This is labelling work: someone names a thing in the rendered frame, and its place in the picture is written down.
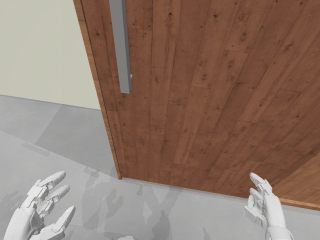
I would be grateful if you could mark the robot left hand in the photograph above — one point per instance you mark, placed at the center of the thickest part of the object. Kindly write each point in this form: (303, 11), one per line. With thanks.
(29, 217)

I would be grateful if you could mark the wardrobe door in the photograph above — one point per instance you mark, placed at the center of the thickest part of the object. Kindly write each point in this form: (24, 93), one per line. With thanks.
(220, 89)
(302, 185)

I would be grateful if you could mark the robot right forearm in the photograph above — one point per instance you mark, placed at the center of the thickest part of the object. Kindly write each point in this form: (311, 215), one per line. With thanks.
(278, 233)

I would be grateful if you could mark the handle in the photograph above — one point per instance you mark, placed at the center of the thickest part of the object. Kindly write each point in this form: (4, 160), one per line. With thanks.
(120, 34)

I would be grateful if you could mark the robot right hand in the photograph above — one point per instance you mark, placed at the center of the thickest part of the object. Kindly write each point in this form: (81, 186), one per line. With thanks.
(269, 212)

